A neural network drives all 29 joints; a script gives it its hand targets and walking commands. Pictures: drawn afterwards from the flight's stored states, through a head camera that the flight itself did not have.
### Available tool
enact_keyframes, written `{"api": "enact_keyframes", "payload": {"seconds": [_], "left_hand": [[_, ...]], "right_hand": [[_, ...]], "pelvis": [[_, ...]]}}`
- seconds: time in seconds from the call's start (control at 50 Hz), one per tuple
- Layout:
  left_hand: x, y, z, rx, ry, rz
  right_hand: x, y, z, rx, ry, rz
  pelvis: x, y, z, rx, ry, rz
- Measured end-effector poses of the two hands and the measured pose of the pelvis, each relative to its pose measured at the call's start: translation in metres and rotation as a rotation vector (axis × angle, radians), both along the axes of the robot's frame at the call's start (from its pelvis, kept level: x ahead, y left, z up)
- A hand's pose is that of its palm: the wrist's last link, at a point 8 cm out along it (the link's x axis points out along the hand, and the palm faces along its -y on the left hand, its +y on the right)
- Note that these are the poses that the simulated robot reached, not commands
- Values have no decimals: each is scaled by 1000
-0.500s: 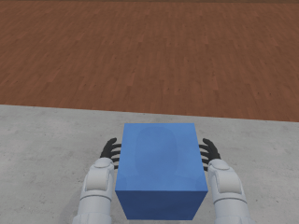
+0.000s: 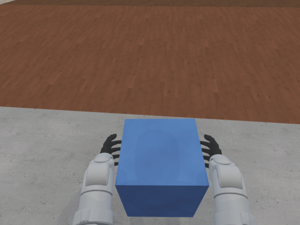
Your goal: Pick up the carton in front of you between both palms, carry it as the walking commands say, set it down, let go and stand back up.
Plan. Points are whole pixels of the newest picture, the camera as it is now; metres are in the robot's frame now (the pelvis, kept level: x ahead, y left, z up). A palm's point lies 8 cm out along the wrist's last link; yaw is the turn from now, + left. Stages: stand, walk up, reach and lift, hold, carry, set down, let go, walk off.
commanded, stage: hold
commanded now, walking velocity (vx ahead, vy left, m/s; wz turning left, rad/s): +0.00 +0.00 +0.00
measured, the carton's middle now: (159, 169) +0.31 +0.00 -0.03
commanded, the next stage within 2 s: carry in 0.44 s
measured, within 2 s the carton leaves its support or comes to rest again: neither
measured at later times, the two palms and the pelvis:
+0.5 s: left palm (107, 157) +0.30 +0.15 +0.05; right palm (214, 158) +0.30 -0.15 +0.05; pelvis +0.01 +0.00 +0.00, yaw +0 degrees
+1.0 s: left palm (110, 119) +0.43 +0.16 +0.07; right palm (201, 116) +0.44 -0.14 +0.07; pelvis +0.19 +0.01 -0.02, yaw -2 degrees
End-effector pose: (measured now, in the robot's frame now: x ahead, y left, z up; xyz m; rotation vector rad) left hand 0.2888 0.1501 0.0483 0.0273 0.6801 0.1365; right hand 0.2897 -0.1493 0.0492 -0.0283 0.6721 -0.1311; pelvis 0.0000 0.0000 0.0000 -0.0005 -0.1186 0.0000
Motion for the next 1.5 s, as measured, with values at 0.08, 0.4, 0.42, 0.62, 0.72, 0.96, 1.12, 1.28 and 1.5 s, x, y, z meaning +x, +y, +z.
{"api": "enact_keyframes", "payload": {"seconds": [0.08,0.4,0.42,0.62,0.72,0.96,1.12,1.28,1.5], "left_hand": [[1,0,1,-1,-3,1],[4,0,0,8,-1,-6],[4,0,0,8,0,-6],[27,2,9,-19,-62,9],[54,6,19,-48,-86,26],[125,8,19,-84,-15,74],[215,-3,39,-85,2,-3],[316,-28,38,-73,-28,-31],[420,-34,8,-59,97,124]], "right_hand": [[1,0,0,2,-3,-2],[4,0,0,-10,0,4],[4,0,0,-11,0,5],[26,3,10,10,-61,-17],[53,6,21,27,-85,-29],[133,8,25,50,-13,-28],[195,-2,37,67,0,-116],[293,-28,39,70,-31,-137],[443,-34,7,64,104,16]], "pelvis": [[0,0,0,0,1,-1],[7,0,1,1,5,-3],[7,0,1,1,5,-3],[29,3,-11,-2,132,1],[62,6,-19,10,177,-24],[168,2,-17,23,222,6],[252,11,-5,-6,221,-55],[352,-10,-11,-20,204,-34],[483,-50,-9,-4,184,39]]}}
